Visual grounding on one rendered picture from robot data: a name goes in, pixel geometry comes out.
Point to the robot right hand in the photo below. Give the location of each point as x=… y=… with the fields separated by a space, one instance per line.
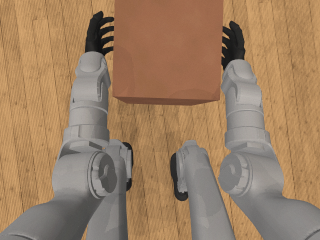
x=235 y=44

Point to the right robot upper arm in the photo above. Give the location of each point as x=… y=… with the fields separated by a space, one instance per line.
x=255 y=183

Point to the robot right forearm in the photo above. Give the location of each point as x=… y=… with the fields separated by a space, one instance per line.
x=244 y=111

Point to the robot foot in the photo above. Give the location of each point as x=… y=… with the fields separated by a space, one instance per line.
x=181 y=196
x=129 y=183

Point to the carton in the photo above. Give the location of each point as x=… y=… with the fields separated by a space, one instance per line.
x=167 y=52

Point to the right robot foot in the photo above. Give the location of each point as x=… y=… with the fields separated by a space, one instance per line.
x=181 y=196

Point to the left robot foot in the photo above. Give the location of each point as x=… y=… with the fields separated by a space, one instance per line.
x=129 y=183

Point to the robot left hand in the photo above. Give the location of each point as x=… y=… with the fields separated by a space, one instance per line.
x=94 y=41

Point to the left robot upper arm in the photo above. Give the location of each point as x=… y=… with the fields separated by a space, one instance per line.
x=80 y=183

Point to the robot left forearm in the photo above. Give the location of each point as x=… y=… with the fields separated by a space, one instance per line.
x=88 y=112

